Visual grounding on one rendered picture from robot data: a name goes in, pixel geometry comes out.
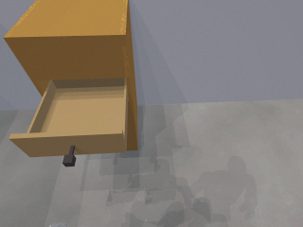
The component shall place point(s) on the drawer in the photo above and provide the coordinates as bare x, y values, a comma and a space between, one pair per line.
90, 114

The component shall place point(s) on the handle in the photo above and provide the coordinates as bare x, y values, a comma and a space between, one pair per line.
69, 159

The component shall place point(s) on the cabinet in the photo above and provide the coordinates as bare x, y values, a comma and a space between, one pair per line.
78, 39

